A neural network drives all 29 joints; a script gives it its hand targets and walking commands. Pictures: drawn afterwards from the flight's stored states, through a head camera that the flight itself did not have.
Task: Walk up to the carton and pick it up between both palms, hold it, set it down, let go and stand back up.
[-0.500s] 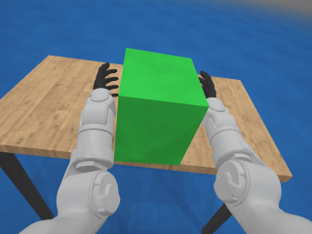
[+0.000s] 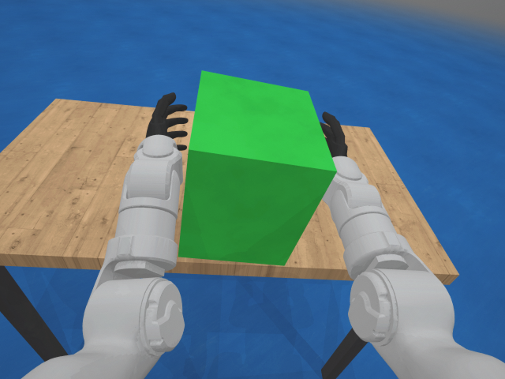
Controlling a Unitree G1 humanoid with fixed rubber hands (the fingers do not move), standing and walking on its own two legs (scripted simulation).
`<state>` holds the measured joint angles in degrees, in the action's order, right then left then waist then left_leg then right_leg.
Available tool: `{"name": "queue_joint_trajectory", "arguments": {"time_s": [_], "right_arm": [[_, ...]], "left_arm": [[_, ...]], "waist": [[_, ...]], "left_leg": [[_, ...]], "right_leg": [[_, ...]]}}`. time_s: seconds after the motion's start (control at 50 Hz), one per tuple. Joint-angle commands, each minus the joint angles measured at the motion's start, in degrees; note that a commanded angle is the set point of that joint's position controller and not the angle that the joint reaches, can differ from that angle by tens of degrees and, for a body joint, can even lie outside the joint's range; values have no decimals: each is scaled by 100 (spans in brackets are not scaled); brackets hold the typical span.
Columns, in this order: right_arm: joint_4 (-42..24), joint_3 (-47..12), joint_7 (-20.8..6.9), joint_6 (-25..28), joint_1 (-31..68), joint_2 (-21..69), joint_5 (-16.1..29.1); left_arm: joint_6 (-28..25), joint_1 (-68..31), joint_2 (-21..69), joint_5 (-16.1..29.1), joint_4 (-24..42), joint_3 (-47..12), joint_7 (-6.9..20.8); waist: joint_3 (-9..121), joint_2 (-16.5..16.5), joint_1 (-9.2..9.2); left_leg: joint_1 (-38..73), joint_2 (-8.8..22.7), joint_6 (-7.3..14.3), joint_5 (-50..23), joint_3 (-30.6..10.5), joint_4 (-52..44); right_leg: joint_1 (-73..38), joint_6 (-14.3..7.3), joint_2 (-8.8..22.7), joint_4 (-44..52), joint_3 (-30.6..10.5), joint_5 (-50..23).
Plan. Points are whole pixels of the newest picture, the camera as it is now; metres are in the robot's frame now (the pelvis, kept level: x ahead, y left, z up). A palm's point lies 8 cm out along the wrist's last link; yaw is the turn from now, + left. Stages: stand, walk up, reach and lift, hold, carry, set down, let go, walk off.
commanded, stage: reach and lift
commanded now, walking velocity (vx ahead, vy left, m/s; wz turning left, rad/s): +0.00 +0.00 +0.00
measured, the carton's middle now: (244, 172) +0.42 +0.02 +0.17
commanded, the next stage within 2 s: hold in 1.70 s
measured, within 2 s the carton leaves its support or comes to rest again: neither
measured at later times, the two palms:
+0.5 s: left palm (167, 117) +0.43 +0.14 +0.25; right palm (347, 135) +0.42 -0.13 +0.25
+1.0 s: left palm (158, 101) +0.42 +0.15 +0.27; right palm (351, 114) +0.41 -0.12 +0.29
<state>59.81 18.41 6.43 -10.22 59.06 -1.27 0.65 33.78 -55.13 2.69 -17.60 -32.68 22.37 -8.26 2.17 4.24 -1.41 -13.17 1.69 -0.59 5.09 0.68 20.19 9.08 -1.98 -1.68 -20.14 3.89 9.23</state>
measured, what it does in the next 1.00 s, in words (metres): stands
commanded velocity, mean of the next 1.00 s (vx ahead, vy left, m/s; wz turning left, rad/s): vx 0.00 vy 0.00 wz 0.00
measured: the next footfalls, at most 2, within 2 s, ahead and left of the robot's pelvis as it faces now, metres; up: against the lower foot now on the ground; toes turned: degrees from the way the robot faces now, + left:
none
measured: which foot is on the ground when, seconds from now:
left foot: down 0.00-1.00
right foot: down 0.00-1.00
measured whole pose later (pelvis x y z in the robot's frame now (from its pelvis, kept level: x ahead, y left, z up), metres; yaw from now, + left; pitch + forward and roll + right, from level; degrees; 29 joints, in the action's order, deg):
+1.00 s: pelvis +0.02 +0.02 +0.00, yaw +0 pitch -4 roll -1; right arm 52.9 2.4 16.3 -26.9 65.4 -6.9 20.7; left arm 44.1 -57.3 -1.8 -13.5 -29.4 20.7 -5.2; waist 5.9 1.7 -6.3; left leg -10.1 0.6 1.0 8.7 1.1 22.5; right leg 3.9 0.0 -0.7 -17.9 3.3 10.3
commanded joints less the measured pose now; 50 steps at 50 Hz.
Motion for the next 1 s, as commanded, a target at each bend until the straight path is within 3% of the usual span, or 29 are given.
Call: {"name": "queue_joint_trajectory", "arguments": {"time_s": [0.0, 0.02, 0.04, 0.06, 0.08, 0.14, 0.18, 0.2, 0.26, 0.28, 0.3, 0.36, 0.4, 0.46, 0.48, 0.54, 0.56, 0.58, 0.62, 0.64, 0.74, 0.76, 0.8, 0.82, 0.86, 0.9, 0.92, 0.96, 0.98], "right_arm": [[-1247, -1385, -490, 106, 4395, 2893, 417], [-1292, -1480, -388, 55, 4392, 2959, 532], [-1602, -1561, -354, 41, 4300, 3089, 598], [-1438, -1586, -346, -34, 4173, 3038, 641], [-1307, -1631, -254, -133, 4117, 3040, 673], [-2410, -2409, -112, -29, 4395, 2946, 1313], [-2280, -2542, -11, -223, 4591, 2896, 1538], [-2598, -2636, 6, -226, 4720, 3013, 1692], [-2626, -2900, 60, -495, 4459, 3257, 1873], [-2845, -2992, 112, -576, 4601, 3429, 1879], [-2438, -2760, 117, -645, 4489, 3372, 1896], [-3045, -2854, 205, -734, 4792, 3417, 2065], [-2267, -2813, 184, -969, 4403, 3573, 2071], [-2429, -2815, 229, -1103, 4214, 3306, 2264], [-2711, -3186, 295, -1118, 4032, 3326, 2449], [-2997, -3371, 517, -1256, 4232, 3290, 2565], [-3475, -3350, 545, -1165, 4446, 3430, 2692], [-3169, -3365, 588, -1266, 4421, 3337, 2580], [-3399, -3213, 533, -1251, 4566, 3410, 2653], [-3263, -3192, 504, -1294, 4516, 3410, 2631], [-3319, -3243, 426, -1446, 4968, 3262, 2729], [-3103, -3195, 384, -1460, 4803, 3298, 2710], [-2800, -2999, 348, -1589, 4489, 3229, 2643], [-2251, -2835, 362, -1707, 4443, 3131, 2508], [-3152, -2887, 328, -1467, 4935, 3152, 2720], [-2176, -2745, 385, -1670, 4814, 3091, 2569], [-1995, -2646, 351, -1691, 4856, 3033, 2414], [-2489, -2856, 365, -1580, 4773, 3058, 2794], [-2284, -2872, 378, -1650, 4700, 3224, 2758]], "left_arm": [[-187, -3517, 3187, 550, -307, -1882, 529], [-120, -3525, 3166, 528, -329, -1701, 643], [-129, -3690, 3296, 607, 441, -1937, 674], [-129, -3811, 3340, 664, 486, -2126, 698], [-62, -3533, 2969, 435, -157, -1788, 811], [-38, -3083, 3198, 587, 631, -2094, 793], [104, -3086, 3249, 540, 169, -2113, 846], [96, -3401, 3390, 689, 901, -2400, 812], [139, -3891, 3499, 945, 1308, -2841, 737], [147, -3831, 3332, 907, 1062, -2809, 791], [189, -3885, 3313, 948, 965, -2717, 792], [203, -4178, 3334, 1189, 1146, -2721, 789], [223, -4339, 3453, 1076, 1152, -2694, 810], [312, -3717, 3364, 813, 885, -2386, 817], [460, -3308, 3424, 836, 963, -2476, 882], [610, -3379, 3074, 731, 625, -2138, 1108], [466, -3679, 3165, 828, 1447, -2282, 1113], [590, -3588, 3110, 694, 878, -2237, 1194], [465, -4177, 3192, 958, 1706, -2422, 1156], [523, -4139, 3244, 926, 1267, -2504, 1104], [652, -4169, 3371, 1152, 1193, -2719, 974], [565, -4615, 3515, 1321, 1875, -2971, 955], [567, -4568, 3309, 1312, 1762, -2898, 922], [678, -4410, 3245, 1168, 990, -2559, 974], [507, -4745, 3257, 1364, 1690, -2718, 830], [674, -4460, 3170, 1147, 439, -2379, 946], [664, -4502, 3171, 1064, 494, -2269, 1022], [607, -4697, 3215, 1286, 1193, -2524, 970], [614, -4552, 3180, 1233, 944, -2410, 1018]], "waist": [[2704, -392, -89], [2487, -374, -131], [3044, -466, -166], [3015, -523, -372], [2444, -399, -323], [3228, -527, -198], [2582, -583, -273], [2899, -612, -311], [3009, -895, -492], [2909, -542, -377], [2874, -542, -479], [2903, -431, -453], [2613, -826, -520], [2644, -980, -395], [2789, -776, -350], [2281, -269, -405], [2742, -278, -417], [2209, -410, -446], [2591, -524, -425], [2587, -773, -565], [2974, -764, -494], [3196, -904, -604], [3054, -717, -732], [2393, -757, -732], [3351, -790, -558], [2243, -818, -638], [2084, -810, -588], [3012, -802, -642], [2844, -975, -553]], "left_leg": [[1597, -211, 99, -168, -37, -19], [1344, -246, 147, -37, 41, -88], [1551, -279, 122, -401, 40, -45], [1786, -194, 51, -686, -23, -15], [1592, -282, 113, -489, -15, -31], [1958, -286, 11, -1412, -8, 200], [1855, -244, 25, -1021, -103, 193], [1988, -273, 4, -1047, -157, 250], [2192, -254, -67, -1303, -221, 374], [2045, -257, -4, -1130, -262, 330], [2066, -284, -3, -789, -243, 266], [1851, -317, 20, -544, -280, 210], [2004, -273, -49, -647, -324, 231], [2029, -241, -74, -884, -217, 218], [2221, -255, -131, -1528, -247, 290], [1850, -309, 25, -1286, -265, 306], [2007, -346, 30, -1586, -256, 366], [1870, -361, 11, -1293, -278, 322], [1885, -262, -47, -1294, -307, 271], [1944, -282, -65, -1302, -346, 268], [2020, -171, -181, -1254, -445, 321], [2245, -171, -195, -1243, -413, 320], [2372, -139, -201, -1357, -514, 263], [1993, -241, -175, -686, -502, 182], [2093, -172, -156, -920, -497, 164], [1752, -175, -110, -326, -529, 89], [1721, -198, -102, -112, -465, -19], [2042, -153, -168, -747, -476, 89], [1988, -202, -183, -970, -350, 216]], "right_leg": [[-6, 371, 91, 546, -137, -172], [-256, 330, 151, 617, -243, -197], [-582, 397, 133, 552, -211, -593], [-459, 372, 34, 491, -136, -854], [-404, 480, 71, 619, -188, -803], [-1001, 492, -38, 367, -160, -1901], [-510, 443, -96, 601, -231, -1083], [-561, 442, -131, 531, -115, -1074], [-310, 476, -110, 412, -186, -1171], [-237, 532, -121, 445, -208, -1156], [-139, 522, -144, 462, -173, -873], [-207, 571, -95, 411, -261, -815], [-65, 492, -77, 428, -288, -703], [-152, 507, -159, 410, -245, -961], [-567, 502, -237, 406, -227, -1657], [-815, 633, -156, 422, -346, -2167], [-932, 623, -151, 280, -304, -2599], [-720, 661, -125, 395, -389, -2341], [-630, 653, -225, 336, -228, -1815], [-365, 583, -166, 423, -270, -1537], [-210, 488, -270, 477, -259, -1076], [-183, 426, -232, 442, -177, -983], [-39, 472, -266, 459, -189, -957], [48, 497, -212, 556, -308, -531], [-150, 417, -206, 392, -248, -827], [136, 406, -113, 566, -333, -300], [101, 404, -149, 634, -265, -113], [-273, 409, -208, 518, -213, -862], [-251, 416, -196, 460, -265, -1091]]}}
